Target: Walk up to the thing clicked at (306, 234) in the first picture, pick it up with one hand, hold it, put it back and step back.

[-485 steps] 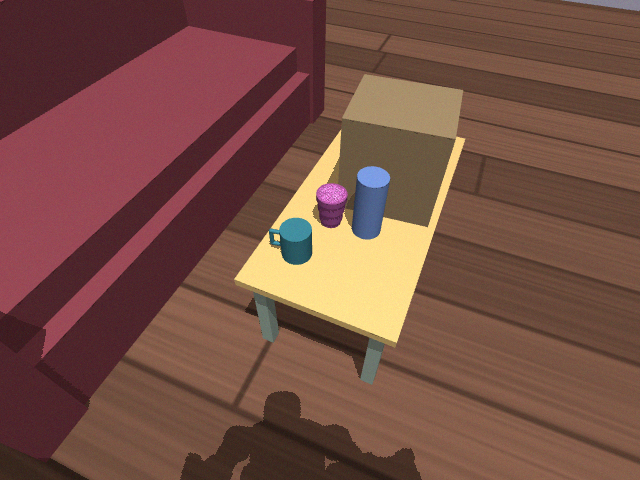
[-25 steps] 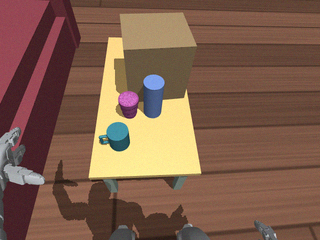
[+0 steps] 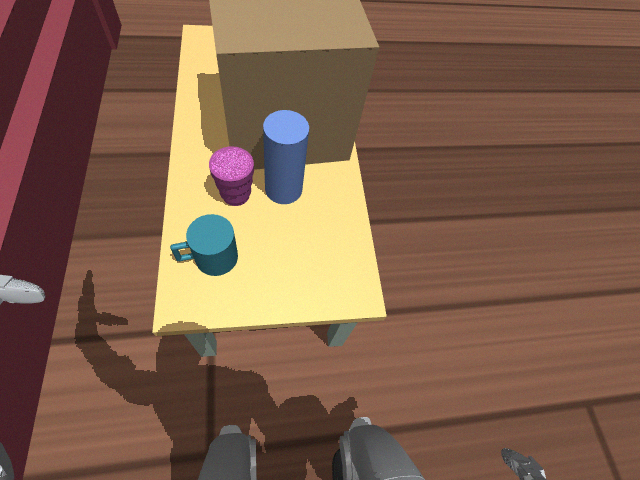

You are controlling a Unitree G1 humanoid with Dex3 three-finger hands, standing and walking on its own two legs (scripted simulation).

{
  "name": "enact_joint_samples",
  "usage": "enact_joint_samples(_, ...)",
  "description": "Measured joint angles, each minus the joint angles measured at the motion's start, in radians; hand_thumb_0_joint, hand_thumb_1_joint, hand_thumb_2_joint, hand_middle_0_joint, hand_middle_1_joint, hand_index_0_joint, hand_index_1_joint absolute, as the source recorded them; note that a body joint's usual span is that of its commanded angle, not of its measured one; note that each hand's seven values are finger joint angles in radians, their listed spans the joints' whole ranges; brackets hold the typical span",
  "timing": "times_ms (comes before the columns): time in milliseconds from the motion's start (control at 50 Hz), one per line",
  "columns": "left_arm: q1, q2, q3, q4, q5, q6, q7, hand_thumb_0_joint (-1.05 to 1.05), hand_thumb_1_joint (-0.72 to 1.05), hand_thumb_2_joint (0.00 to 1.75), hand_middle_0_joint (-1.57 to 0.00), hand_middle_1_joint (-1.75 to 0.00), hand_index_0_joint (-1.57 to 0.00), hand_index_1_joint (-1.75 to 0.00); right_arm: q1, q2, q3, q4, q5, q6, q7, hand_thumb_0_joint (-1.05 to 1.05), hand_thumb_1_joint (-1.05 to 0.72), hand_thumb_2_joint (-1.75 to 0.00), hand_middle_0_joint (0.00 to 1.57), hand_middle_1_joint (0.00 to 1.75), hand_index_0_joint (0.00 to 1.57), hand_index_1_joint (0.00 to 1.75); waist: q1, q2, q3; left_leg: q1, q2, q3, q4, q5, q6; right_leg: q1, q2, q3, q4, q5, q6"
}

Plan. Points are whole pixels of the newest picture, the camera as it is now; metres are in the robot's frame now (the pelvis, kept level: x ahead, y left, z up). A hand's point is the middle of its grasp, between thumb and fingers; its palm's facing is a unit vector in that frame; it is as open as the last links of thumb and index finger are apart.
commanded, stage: go down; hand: left
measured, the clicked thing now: (205, 247) +0.54 +0.17 -0.27
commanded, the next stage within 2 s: none
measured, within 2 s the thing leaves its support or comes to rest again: neither
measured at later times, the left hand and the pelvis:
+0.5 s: hand (0, 226) +0.43 +0.35 +0.02, palm faces +0.13 -0.99 -0.06, open 16.8 cm; pelvis +0.00 +0.01 -0.01, yaw +0 degrees
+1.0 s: hand (4, 212) +0.44 +0.35 +0.02, palm faces +0.13 -0.99 -0.05, open 16.8 cm; pelvis +0.00 +0.01 -0.02, yaw +0 degrees
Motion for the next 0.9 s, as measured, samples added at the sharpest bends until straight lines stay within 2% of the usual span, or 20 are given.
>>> enact_joint_samples(300,-0.065,0.039,0.021,0.032,-0.01,-0.036,-0.046,-0.01,-0.37,0.08,-0.05,0.0,-0.03,-0.02,-0.02,-0.005,0.011,-0.007,-0.008,0.018,0.007,0.0,-0.88,-0.9,0.21,0.3,0.2,0.3,-0.01,0.004,-0.013,-0.066,-0.001,-0.009,0.044,-0.022,0.003,-0.056,0.0,-0.008,0.03,-0.017,0.004)
enact_joint_samples(460,-0.092,0.047,0.032,0.033,-0.011,-0.046,-0.05,-0.01,-0.35,0.08,-0.05,0.0,-0.03,-0.02,-0.023,0.002,0.02,-0.011,-0.01,0.027,0.012,0.0,-0.89,-0.9,0.21,0.3,0.2,0.3,-0.014,0.002,-0.015,-0.093,-0.003,-0.012,0.066,-0.029,0.007,-0.08,-0.001,-0.01,0.048,-0.023,0.008)
enact_joint_samples(720,-0.133,0.063,0.024,0.041,-0.015,-0.051,-0.053,-0.01,-0.34,0.08,-0.04,0.0,-0.03,-0.02,-0.016,0.001,0.027,-0.018,-0.01,0.034,0.02,0.0,-0.89,-0.9,0.21,0.3,0.2,0.3,-0.023,0.005,-0.014,-0.134,-0.005,-0.016,0.097,-0.034,0.01,-0.115,-0.002,-0.013,0.071,-0.026,0.011)
enact_joint_samples(900,-0.161,0.084,0.041,0.058,-0.015,-0.061,-0.058,-0.01,-0.35,0.08,-0.04,-0.01,-0.03,-0.02,-0.011,0.0,0.036,-0.021,-0.012,0.039,0.023,0.0,-0.89,-0.9,0.21,0.3,0.2,0.3,-0.033,0.004,-0.01,-0.158,-0.004,-0.017,0.112,-0.036,0.008,-0.141,0.0,-0.013,0.089,-0.029,0.009)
